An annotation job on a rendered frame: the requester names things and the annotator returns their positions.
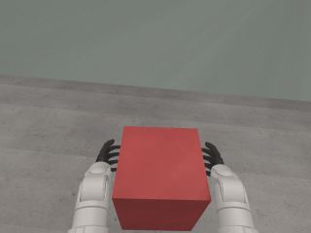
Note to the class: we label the robot left hand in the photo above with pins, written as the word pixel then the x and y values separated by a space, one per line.
pixel 104 154

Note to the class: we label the robot right hand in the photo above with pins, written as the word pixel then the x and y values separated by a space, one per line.
pixel 214 158

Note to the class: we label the robot left forearm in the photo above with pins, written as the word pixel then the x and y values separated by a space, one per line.
pixel 93 200

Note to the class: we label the carton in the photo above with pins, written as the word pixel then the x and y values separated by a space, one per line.
pixel 161 182

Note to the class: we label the robot right forearm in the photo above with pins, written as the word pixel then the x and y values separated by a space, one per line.
pixel 231 201

